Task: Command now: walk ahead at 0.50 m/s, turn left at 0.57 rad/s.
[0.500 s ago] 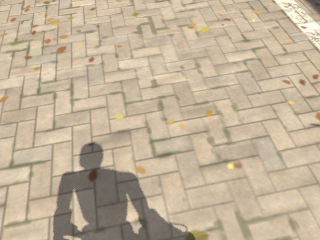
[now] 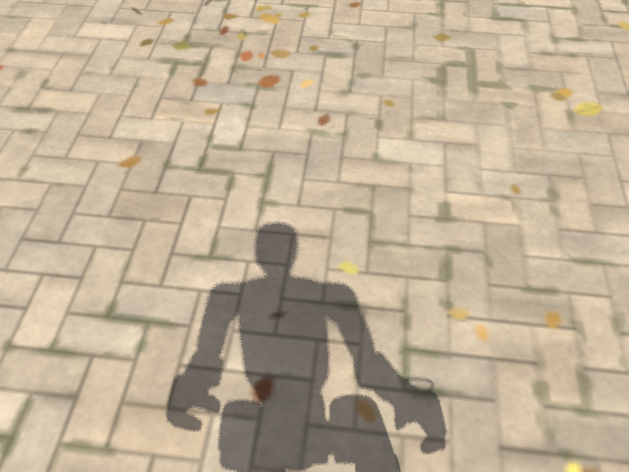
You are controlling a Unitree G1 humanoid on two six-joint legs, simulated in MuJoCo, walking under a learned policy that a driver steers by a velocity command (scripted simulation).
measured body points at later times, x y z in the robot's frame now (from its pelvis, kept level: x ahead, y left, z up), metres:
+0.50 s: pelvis +0.29 -0.05 +0.00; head +0.32 -0.05 +0.45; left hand +0.38 +0.23 -0.11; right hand +0.35 -0.32 -0.14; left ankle +0.15 +0.04 -0.64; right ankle +0.36 -0.12 -0.73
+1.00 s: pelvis +0.54 +0.04 +0.00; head +0.57 +0.06 +0.45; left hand +0.48 +0.28 -0.15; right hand +0.75 -0.18 -0.10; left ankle +0.59 +0.12 -0.73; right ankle +0.44 -0.11 -0.66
